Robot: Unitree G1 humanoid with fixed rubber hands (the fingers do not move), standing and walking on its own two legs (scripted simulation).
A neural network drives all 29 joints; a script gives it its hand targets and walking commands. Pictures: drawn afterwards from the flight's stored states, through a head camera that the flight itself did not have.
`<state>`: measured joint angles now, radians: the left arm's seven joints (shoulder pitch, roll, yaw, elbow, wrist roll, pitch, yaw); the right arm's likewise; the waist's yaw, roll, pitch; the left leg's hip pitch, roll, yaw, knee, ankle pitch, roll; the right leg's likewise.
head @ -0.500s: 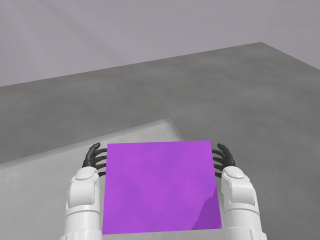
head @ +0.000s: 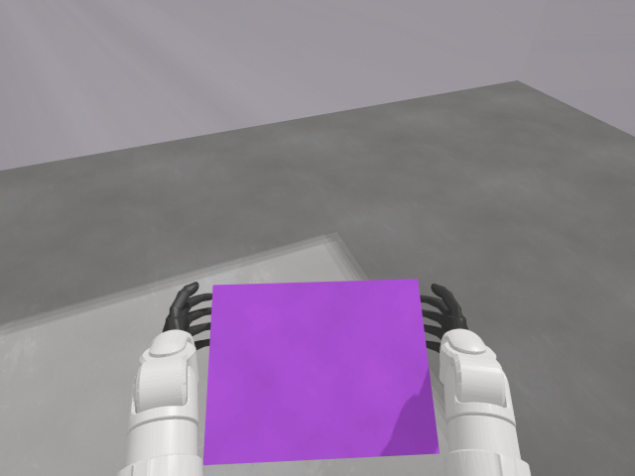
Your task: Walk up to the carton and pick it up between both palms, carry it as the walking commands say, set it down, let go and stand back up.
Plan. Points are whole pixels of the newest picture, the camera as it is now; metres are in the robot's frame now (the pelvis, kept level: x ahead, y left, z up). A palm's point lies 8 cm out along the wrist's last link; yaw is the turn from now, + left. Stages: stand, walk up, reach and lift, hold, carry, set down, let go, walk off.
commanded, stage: hold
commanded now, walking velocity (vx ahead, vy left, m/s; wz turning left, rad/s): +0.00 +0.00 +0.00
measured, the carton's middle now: (317, 365) +0.29 +0.00 -0.05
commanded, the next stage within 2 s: carry in 0.60 s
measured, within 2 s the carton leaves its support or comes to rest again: neither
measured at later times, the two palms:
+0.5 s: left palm (179, 342) +0.28 +0.18 +0.04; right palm (452, 340) +0.27 -0.18 +0.04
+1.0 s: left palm (207, 300) +0.32 +0.14 +0.07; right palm (473, 312) +0.29 -0.20 +0.07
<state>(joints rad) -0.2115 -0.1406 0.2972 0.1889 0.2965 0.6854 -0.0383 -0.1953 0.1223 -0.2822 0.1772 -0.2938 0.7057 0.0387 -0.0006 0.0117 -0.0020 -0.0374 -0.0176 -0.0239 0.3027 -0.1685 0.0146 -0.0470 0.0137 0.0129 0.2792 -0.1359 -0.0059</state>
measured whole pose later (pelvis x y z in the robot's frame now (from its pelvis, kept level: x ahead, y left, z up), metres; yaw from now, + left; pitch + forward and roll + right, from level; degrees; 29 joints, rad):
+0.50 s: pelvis +0.00 +0.00 +0.00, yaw +0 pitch -5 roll +0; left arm -0.18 -0.14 0.28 0.17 0.28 0.69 -0.03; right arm -0.17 0.13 -0.27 0.15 -0.29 0.71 0.03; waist 0.00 0.01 0.00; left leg -0.03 -0.02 -0.02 0.29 -0.17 0.01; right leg -0.04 0.01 0.01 0.27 -0.14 -0.01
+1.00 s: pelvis -0.03 -0.01 -0.04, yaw -5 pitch +4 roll +1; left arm -0.53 0.01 0.22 0.08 0.04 1.07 0.20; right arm -0.51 0.01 -0.22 0.07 -0.09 1.07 -0.17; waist 0.02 -0.03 -0.06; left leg -0.46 0.02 0.05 0.73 -0.33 0.00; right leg -0.52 0.05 0.06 0.75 -0.32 -0.02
